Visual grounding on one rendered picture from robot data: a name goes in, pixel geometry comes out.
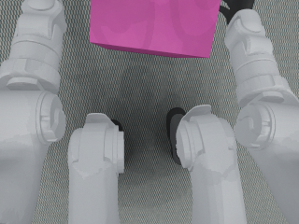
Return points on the left robot shin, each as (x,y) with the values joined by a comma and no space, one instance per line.
(74,142)

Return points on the robot left thigh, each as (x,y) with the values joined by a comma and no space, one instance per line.
(93,178)

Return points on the left robot upper arm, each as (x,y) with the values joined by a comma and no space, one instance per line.
(30,121)

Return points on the right robot forearm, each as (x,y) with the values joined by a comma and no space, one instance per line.
(254,65)

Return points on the carton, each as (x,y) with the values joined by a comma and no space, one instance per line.
(168,28)

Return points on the right robot upper arm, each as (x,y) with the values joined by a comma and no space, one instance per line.
(270,133)

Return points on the left robot forearm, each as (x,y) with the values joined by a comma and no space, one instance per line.
(36,48)

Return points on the robot right hand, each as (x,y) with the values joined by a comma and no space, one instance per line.
(235,5)

